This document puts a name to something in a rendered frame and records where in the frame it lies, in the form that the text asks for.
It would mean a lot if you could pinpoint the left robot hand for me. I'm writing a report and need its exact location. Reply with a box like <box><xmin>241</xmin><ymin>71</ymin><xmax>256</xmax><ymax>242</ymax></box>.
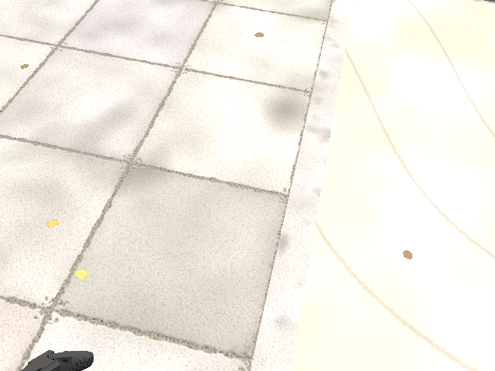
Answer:
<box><xmin>21</xmin><ymin>350</ymin><xmax>94</xmax><ymax>371</ymax></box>

